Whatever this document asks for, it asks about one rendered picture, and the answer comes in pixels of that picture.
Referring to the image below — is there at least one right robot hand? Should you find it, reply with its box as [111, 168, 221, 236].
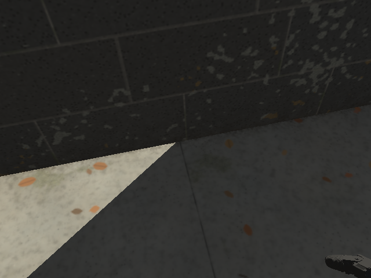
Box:
[325, 254, 371, 278]

